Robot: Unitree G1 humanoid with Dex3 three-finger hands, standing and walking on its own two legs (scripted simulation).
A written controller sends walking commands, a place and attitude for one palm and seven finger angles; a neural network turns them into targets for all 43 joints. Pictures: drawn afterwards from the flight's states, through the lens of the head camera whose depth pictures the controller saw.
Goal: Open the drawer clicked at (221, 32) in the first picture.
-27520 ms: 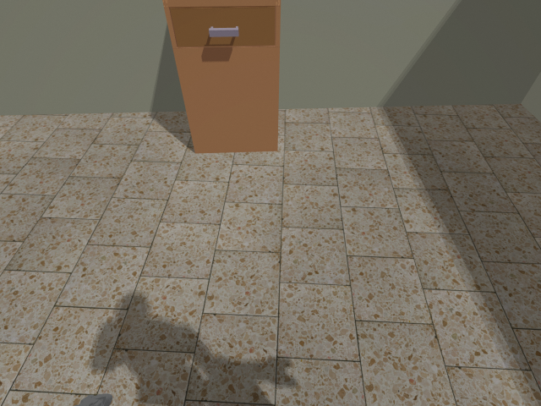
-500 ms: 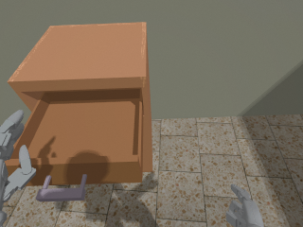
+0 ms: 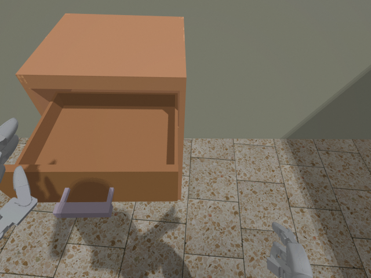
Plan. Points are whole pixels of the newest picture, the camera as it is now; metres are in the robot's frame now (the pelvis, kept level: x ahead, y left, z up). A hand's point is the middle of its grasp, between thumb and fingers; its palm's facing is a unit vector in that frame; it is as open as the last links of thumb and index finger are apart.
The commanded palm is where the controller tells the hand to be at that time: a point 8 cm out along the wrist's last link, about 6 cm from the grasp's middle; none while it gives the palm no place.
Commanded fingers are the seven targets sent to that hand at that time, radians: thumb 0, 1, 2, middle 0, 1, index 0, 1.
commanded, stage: step back with the hand held close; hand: left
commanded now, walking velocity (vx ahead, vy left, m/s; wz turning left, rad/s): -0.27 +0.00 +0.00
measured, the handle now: (86, 200) +0.30 +0.26 -0.05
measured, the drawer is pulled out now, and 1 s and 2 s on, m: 0.30 0.30 0.30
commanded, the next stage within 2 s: stop stepping back and stand still in 0.64 s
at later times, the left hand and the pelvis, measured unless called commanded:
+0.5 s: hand (51, 250) +0.13 +0.18 +0.18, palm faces +0.20 -0.85 -0.49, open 7.4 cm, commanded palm +0.06 +0.24 +0.19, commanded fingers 0.00 0.90 0.90 -0.20 -0.30 -0.20 -0.30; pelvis -0.09 -0.03 +0.01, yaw -3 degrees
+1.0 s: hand out of the picture -0.02 +0.18 +0.18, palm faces +0.35 -0.82 -0.45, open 7.4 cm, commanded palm -0.07 +0.23 +0.19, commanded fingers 0.00 0.90 0.90 -0.20 -0.30 -0.20 -0.30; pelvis -0.21 -0.05 +0.01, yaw -1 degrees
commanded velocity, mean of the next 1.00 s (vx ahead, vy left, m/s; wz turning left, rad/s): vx -0.20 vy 0.02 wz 0.02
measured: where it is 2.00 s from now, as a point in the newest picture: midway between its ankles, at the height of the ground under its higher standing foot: outside the picture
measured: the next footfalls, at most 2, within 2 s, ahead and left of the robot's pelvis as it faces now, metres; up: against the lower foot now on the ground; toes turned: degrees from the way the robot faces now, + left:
right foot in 0.38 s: -0.19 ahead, -0.15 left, +0.00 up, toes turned +6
left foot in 0.68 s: -0.09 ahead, +0.09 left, +0.00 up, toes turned +1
